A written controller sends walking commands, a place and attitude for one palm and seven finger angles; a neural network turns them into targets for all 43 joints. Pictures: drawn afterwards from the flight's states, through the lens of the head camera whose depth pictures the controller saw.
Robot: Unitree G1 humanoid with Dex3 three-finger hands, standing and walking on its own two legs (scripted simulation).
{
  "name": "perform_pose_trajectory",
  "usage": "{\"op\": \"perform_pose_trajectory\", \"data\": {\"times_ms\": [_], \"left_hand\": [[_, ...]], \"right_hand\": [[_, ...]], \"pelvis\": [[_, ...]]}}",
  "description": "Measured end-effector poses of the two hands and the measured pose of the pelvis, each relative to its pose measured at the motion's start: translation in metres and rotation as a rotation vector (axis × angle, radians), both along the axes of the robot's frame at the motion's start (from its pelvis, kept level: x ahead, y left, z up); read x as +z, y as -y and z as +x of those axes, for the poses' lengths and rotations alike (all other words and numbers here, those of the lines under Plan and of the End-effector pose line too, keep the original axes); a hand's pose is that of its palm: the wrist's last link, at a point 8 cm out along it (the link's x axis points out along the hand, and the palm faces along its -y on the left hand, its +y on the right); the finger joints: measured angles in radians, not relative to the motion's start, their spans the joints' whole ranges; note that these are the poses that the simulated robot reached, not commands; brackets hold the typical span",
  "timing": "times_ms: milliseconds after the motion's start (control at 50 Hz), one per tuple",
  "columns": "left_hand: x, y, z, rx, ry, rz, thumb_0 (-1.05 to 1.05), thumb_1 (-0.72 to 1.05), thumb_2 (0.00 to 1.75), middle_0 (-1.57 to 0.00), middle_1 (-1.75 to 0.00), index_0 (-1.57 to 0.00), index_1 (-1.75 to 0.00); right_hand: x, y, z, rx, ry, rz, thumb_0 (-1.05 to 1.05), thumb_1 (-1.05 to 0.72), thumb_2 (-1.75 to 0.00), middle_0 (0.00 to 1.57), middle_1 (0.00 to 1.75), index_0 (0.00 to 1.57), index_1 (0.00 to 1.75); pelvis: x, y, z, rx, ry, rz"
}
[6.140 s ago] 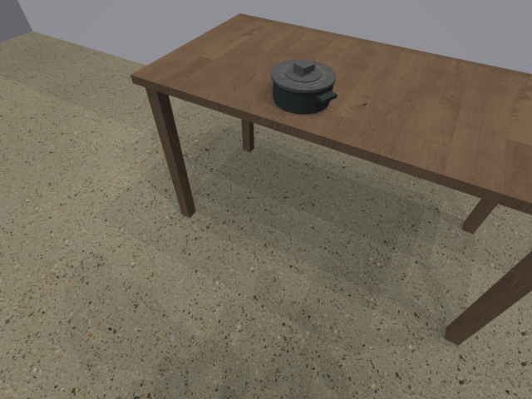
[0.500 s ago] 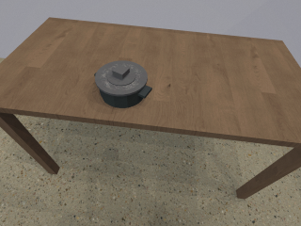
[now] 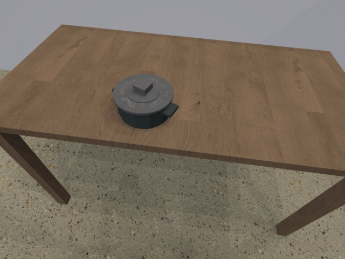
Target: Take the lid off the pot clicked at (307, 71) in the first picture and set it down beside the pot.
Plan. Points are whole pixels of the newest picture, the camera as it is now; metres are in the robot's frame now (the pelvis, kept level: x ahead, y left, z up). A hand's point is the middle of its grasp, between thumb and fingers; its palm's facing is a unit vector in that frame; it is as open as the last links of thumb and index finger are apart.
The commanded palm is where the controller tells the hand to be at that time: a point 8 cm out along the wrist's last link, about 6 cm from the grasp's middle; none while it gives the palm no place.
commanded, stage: shuffle to correct the standing spot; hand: left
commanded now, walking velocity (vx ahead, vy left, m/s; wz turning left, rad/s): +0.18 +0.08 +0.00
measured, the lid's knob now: (143, 86) +0.56 +0.13 +0.07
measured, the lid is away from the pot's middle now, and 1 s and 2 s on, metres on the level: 0.00 0.00 0.00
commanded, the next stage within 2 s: come to a stop and stand still in 0.26 s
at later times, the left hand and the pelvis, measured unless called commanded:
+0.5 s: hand (107, 219) +0.24 +0.20 -0.17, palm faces -0.01 -0.99 -0.16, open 7.3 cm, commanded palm none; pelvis +0.11 +0.04 +0.00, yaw +0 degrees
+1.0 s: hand (88, 220) +0.25 +0.27 -0.20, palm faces +0.08 -0.98 -0.19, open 7.4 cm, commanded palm none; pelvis +0.24 +0.08 +0.00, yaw +4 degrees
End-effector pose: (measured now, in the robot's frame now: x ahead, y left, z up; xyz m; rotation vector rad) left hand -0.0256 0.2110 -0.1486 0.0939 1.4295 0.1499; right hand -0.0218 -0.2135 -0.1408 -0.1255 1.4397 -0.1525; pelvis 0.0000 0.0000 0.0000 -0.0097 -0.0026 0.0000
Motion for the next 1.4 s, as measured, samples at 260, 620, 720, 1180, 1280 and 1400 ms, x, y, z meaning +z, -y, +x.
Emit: {"op": "perform_pose_trajectory", "data": {"times_ms": [260, 620, 720, 1180, 1280, 1400], "left_hand": [[-0.008, -0.034, 0.052, -0.010, -0.048, -0.024, 0.01, 0.91, 0.90, -0.19, -0.30, -0.20, -0.30], [0.023, -0.017, 0.353, -0.125, 0.427, -0.027, 0.01, 0.91, 0.90, -0.19, -0.30, -0.20, -0.30], [0.009, -0.028, 0.359, -0.045, 0.441, 0.037, 0.00, 0.91, 0.90, -0.20, -0.30, -0.21, -0.30], [-0.027, -0.164, 0.290, 0.024, 0.089, 0.025, 0.01, 0.91, 0.90, -0.19, -0.30, -0.20, -0.30], [-0.022, -0.180, 0.277, -0.050, 0.092, 0.020, 0.00, 0.91, 0.90, -0.19, -0.30, -0.20, -0.30], [-0.021, -0.189, 0.235, -0.114, 0.043, 0.025, 0.00, 0.91, 0.90, -0.19, -0.30, -0.20, -0.30]], "right_hand": [[0.015, -0.025, 0.046, -0.011, 0.058, -0.074, 0.01, -0.92, -0.90, 0.20, 0.30, 0.20, 0.30], [0.027, -0.040, 0.089, -0.067, -0.205, -0.020, 0.01, -0.91, -0.90, 0.20, 0.30, 0.21, 0.30], [0.004, -0.004, 0.183, -0.024, -0.111, -0.082, 0.01, -0.91, -0.90, 0.20, 0.30, 0.21, 0.30], [0.045, -0.101, 0.327, 0.116, 0.148, -0.190, 0.00, -0.91, -0.90, 0.20, 0.30, 0.21, 0.30], [0.049, -0.113, 0.299, 0.061, 0.182, -0.199, 0.00, -0.93, -0.90, 0.20, 0.30, 0.21, 0.30], [0.036, -0.121, 0.257, -0.002, 0.215, -0.170, 0.00, -0.92, -0.90, 0.20, 0.30, 0.21, 0.30]], "pelvis": [[0.001, -0.032, 0.048, -0.013, -0.012, -0.030], [0.004, -0.027, 0.161, 0.015, -0.051, -0.012], [-0.013, -0.022, 0.211, 0.073, -0.019, 0.038], [0.004, -0.115, 0.226, 0.028, -0.030, -0.088], [0.006, -0.129, 0.200, -0.008, -0.062, -0.091], [-0.002, -0.141, 0.170, -0.035, -0.070, -0.062]]}}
